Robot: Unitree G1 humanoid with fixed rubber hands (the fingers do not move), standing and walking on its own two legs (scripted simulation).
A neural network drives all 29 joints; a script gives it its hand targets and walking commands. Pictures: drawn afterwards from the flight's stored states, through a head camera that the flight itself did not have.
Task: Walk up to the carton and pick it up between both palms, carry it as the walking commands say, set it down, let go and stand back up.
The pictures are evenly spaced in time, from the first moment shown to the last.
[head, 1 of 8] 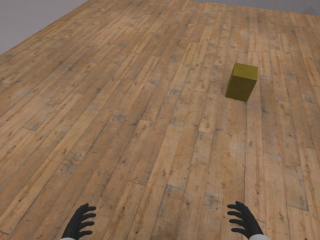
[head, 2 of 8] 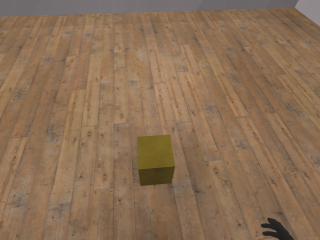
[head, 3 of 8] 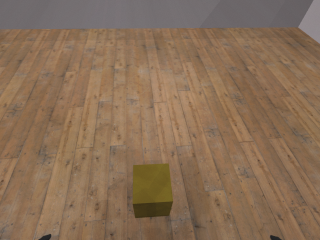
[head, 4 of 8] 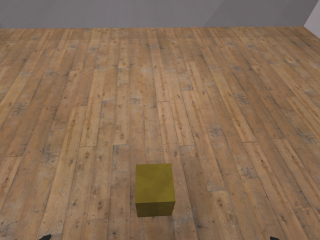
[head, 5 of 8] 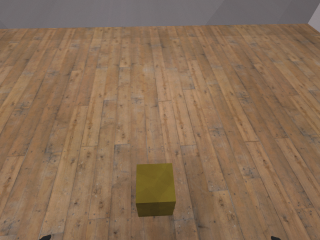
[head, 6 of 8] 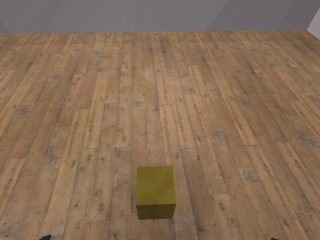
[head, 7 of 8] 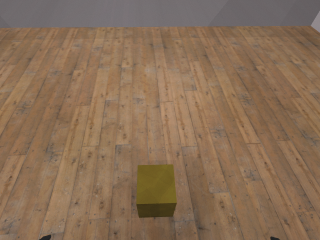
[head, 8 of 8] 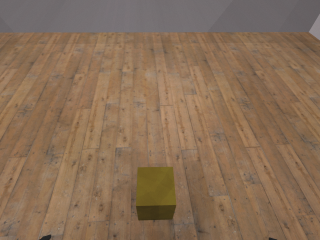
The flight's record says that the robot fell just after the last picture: no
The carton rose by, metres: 0.00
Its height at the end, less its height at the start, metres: +0.00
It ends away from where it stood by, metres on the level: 0.00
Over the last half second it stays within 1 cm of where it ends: yes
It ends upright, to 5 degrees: yes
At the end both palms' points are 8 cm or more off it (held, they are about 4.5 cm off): yes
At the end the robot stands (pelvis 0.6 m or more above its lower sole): yes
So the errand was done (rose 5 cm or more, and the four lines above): no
